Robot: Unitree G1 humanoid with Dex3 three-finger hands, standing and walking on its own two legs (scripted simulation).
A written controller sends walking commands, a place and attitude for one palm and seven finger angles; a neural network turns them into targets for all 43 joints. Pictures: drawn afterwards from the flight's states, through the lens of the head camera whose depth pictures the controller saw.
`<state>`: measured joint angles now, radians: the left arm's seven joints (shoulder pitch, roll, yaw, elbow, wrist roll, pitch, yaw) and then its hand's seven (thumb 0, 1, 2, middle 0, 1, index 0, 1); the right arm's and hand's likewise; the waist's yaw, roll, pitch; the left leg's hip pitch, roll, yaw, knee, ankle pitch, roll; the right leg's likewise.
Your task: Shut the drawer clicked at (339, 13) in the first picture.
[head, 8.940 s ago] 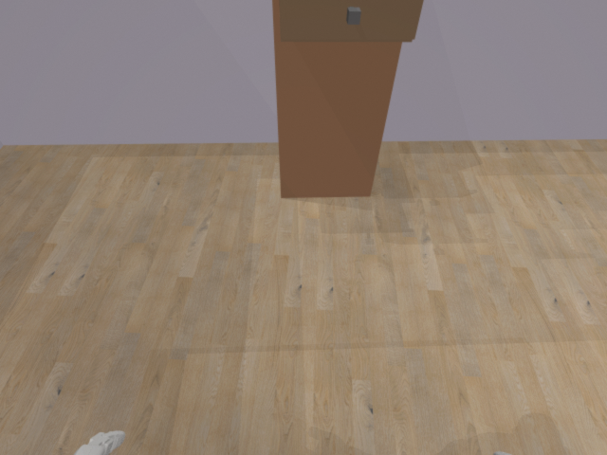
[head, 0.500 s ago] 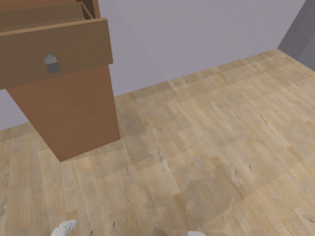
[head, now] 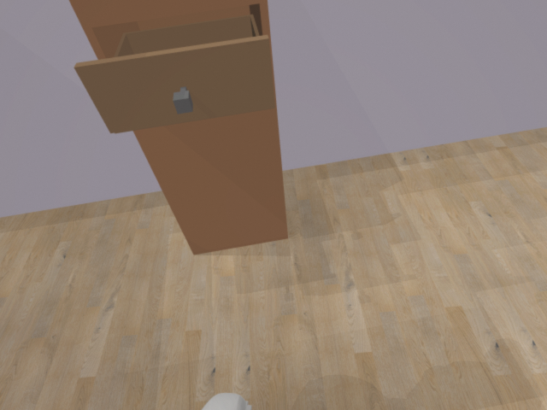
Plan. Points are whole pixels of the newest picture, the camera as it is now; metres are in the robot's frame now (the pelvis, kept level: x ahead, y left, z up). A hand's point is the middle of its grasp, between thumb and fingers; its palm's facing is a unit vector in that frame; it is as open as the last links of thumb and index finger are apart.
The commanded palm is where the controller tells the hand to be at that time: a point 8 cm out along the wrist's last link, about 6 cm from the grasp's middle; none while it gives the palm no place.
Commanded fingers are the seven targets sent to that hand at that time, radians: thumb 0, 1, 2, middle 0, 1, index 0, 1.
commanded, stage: turn to face it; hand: left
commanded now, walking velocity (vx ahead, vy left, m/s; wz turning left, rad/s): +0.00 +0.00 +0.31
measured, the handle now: (183, 97) +0.68 +0.21 +0.12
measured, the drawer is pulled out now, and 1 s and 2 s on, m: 0.19 0.19 0.19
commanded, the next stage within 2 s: take the last steps up to it in 0.18 s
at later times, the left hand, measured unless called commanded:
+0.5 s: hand out of the picture -0.05 +0.27 -0.18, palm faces +0.21 -0.96 -0.18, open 7.4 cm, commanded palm none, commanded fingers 0.00 0.90 0.90 -0.20 -0.30 -0.20 -0.30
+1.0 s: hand (188, 379) +0.21 +0.18 -0.17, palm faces +0.01 -0.98 -0.20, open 7.4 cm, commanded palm none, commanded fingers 0.00 0.90 0.90 -0.20 -0.30 -0.20 -0.30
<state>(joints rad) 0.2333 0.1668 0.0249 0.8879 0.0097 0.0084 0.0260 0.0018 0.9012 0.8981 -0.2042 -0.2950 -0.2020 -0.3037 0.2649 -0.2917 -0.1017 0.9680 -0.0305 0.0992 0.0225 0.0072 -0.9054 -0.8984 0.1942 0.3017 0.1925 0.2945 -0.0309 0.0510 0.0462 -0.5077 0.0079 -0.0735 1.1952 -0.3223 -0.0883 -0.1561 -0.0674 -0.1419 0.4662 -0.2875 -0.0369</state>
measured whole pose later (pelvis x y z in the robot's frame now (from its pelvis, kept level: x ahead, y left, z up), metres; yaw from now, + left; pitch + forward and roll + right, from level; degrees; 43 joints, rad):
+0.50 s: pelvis -0.01 +0.08 +0.00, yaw +8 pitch -3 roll -2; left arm 0.31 0.23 0.04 1.06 0.03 0.03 0.00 0.00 0.91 0.90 -0.20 -0.29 -0.20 -0.30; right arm 0.17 -0.14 -0.02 0.96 -0.01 -0.03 -0.02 -0.01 -0.92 -0.90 0.20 0.30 0.20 0.30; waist 0.05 -0.04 0.03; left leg -0.09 -0.04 0.04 0.37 -0.23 0.08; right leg -0.43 -0.08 -0.01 1.09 -0.33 0.07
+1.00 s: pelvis +0.10 +0.00 -0.01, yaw +5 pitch +0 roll +1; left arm 0.09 0.18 0.04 1.01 0.01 -0.01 -0.03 0.00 0.91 0.90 -0.20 -0.29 -0.20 -0.30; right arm 0.57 -0.14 -0.03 1.17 -0.04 -0.03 -0.02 0.01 -0.90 -0.90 0.20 0.30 0.20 0.30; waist -0.10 0.02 0.05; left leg 0.01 0.06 0.06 0.38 -0.39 -0.05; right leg -0.40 -0.07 -0.09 0.57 -0.21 0.01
